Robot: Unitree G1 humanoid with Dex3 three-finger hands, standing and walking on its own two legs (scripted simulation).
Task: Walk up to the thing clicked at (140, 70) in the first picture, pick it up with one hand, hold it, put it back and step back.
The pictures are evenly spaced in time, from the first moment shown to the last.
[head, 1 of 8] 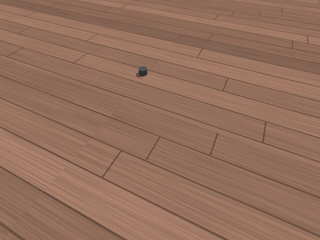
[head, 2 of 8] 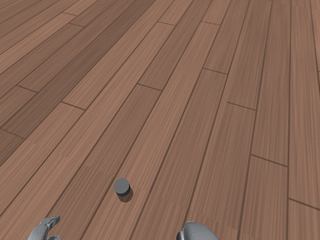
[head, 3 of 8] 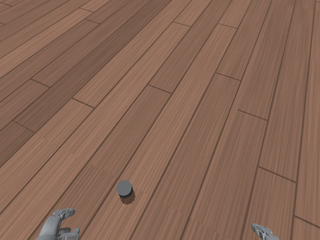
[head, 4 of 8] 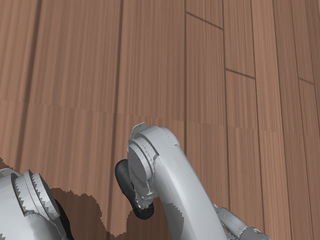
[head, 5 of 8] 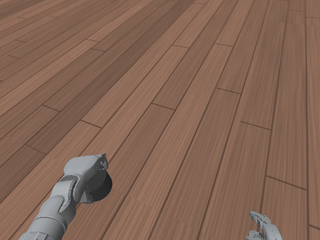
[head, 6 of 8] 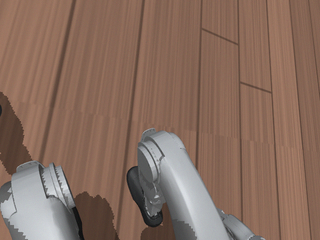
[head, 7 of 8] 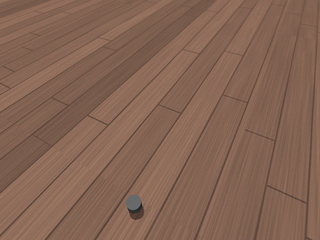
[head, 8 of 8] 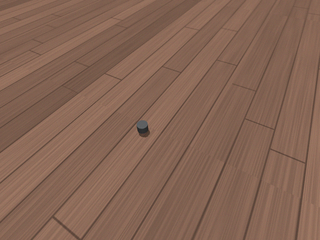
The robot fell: no
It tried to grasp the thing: yes
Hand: left
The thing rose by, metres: 0.67
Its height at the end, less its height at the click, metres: +0.00
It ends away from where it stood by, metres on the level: 0.01
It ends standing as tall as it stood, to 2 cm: yes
